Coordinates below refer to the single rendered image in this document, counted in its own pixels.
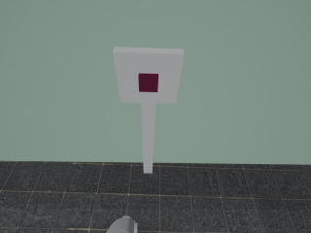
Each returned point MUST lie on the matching button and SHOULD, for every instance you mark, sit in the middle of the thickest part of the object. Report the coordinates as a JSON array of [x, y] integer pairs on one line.
[[148, 82]]

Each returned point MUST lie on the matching robot left thigh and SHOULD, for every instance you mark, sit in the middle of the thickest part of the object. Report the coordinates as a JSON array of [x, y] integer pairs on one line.
[[123, 225]]

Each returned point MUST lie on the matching panel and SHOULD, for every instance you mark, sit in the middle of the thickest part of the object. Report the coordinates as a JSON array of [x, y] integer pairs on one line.
[[168, 64]]

